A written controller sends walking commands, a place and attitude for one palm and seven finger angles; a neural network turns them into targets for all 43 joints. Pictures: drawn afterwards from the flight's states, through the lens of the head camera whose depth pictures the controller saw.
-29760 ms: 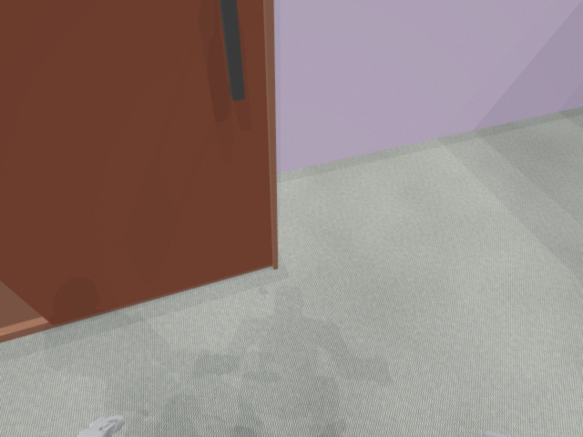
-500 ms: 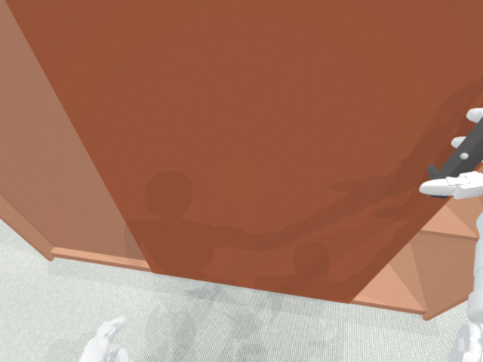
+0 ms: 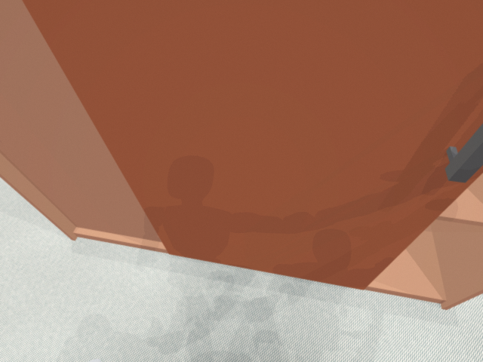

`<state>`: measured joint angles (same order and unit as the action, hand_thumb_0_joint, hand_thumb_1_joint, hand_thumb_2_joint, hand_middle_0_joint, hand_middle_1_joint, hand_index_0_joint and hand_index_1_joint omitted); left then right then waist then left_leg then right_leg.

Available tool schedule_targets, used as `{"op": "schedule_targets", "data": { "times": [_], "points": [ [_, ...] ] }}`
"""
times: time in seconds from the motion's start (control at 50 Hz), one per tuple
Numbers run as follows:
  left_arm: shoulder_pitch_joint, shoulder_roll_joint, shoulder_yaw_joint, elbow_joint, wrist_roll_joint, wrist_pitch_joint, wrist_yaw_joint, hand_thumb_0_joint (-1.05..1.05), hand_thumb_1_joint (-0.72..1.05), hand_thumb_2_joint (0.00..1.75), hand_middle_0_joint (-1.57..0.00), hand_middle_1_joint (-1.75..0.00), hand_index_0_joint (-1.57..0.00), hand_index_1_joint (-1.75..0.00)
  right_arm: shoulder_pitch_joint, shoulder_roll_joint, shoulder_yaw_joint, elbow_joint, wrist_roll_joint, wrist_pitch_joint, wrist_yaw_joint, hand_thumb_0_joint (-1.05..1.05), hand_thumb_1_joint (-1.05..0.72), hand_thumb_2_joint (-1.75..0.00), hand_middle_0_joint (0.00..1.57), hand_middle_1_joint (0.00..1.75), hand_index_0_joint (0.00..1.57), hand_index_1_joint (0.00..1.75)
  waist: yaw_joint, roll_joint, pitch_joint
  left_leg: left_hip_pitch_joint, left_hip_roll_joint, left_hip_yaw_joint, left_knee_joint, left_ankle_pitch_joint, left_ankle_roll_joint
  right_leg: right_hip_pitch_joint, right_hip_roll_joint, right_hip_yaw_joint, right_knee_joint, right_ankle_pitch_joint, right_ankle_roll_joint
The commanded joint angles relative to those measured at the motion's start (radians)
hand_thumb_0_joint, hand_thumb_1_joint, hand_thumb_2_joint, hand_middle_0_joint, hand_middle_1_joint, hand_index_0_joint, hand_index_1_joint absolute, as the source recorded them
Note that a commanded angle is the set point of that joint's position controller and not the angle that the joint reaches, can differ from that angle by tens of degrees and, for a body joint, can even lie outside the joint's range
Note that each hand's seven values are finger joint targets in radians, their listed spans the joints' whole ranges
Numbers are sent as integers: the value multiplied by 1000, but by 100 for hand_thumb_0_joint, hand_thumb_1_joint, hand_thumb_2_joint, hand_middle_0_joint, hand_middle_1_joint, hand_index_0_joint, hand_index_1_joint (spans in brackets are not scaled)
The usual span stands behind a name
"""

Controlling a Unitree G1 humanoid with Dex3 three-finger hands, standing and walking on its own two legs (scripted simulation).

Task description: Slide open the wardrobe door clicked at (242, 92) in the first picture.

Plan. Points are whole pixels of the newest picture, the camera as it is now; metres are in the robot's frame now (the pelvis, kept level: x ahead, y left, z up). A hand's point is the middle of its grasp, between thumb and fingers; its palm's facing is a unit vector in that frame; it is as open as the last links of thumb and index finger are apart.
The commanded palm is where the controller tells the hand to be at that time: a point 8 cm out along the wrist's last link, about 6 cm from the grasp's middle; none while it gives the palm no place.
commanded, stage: slip the hand off the handle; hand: right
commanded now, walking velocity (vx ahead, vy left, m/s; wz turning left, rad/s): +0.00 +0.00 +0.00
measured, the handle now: out of the picture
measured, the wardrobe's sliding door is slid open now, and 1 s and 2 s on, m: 0.30 0.30 0.30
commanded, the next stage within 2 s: draw the hand back to the body in 1.20 s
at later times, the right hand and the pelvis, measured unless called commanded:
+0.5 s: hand out of the picture +0.34 -0.39 +0.16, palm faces +0.47 +0.87 -0.17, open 14.7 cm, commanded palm +0.29 -0.41 +0.17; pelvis +0.02 -0.03 +0.00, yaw +1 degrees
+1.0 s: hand out of the picture +0.28 -0.38 +0.17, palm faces +0.49 +0.85 -0.19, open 14.7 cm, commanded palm +0.25 -0.40 +0.17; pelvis +0.00 +0.00 +0.00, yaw -2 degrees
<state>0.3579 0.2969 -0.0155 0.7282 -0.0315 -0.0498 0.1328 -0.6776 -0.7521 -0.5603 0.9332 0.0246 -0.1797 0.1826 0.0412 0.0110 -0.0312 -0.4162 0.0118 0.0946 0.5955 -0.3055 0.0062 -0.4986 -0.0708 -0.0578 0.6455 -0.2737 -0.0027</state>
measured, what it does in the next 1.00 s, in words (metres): stands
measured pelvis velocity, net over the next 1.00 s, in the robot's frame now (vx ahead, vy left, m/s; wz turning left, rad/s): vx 0.00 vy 0.00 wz -0.03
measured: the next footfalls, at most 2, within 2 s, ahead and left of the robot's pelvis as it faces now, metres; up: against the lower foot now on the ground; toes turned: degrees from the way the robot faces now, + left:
none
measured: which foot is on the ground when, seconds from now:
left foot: down 0.00-1.00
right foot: down 0.00-1.00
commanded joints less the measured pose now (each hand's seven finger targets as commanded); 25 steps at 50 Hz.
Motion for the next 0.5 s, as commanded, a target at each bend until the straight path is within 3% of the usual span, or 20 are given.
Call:
{"op": "schedule_targets", "data": {
  "times": [0.0,0.08,0.14,0.22,0.26,0.3,0.42,0.48],
  "points": [
    [24,168,55,-94,-3,-37,23,0,90,90,-20,-30,-20,-30,-427,-347,-12,-118,35,-59,45,0,55,-20,25,115,25,115,24,-122,-264,-24,-23,-71,-110,80,1,189,59,48,-74,77,-46],
    [20,164,61,-136,3,-34,12,0,90,90,-20,-30,-20,-30,-295,-341,-36,-228,38,-52,40,0,55,-20,25,115,25,115,-30,-166,-347,5,-31,-51,-80,137,13,244,56,54,-76,174,-43],
    [10,158,63,-170,3,-34,-2,0,90,90,-20,-30,-20,-30,-144,-311,-74,-332,69,-53,18,0,55,-20,25,115,25,115,-60,-133,-363,35,-41,-39,-69,177,17,260,48,58,-76,241,-42],
    [-33,150,65,-201,-3,-45,-6,0,90,90,-20,-30,-20,-30,-63,-252,-89,-508,116,-28,-4,0,55,-20,25,115,25,115,-68,-123,-333,39,-43,-27,-68,178,15,279,38,65,-87,264,-38],
    [-61,140,62,-217,-6,-59,-7,0,90,90,-20,-30,-20,-30,-52,-231,-86,-638,121,-7,-22,0,55,-20,25,115,25,115,-69,-182,-344,22,-45,-24,-60,174,15,327,31,81,-99,290,-31],
    [-78,128,60,-228,-1,-74,-9,0,90,90,-20,-30,-20,-30,17,-206,-90,-737,119,21,-48,0,55,-20,25,115,25,115,-79,-204,-353,21,-42,-18,-53,176,15,365,22,102,-107,340,-21],
    [-125,108,47,-228,-5,-99,1,0,90,90,-20,-30,-20,-30,132,-143,-86,-885,132,119,-80,0,55,-20,25,115,25,115,-81,-174,-290,51,-38,-16,-72,191,15,360,18,102,-122,344,-7],
    [-157,98,39,-232,-8,-113,2,0,90,90,-20,-30,-20,-30,159,-48,-13,-925,145,165,-70,0,55,-20,25,115,25,115,-70,-176,-260,35,-35,-13,-76,185,12,375,21,113,-132,324,1]
  ]
}}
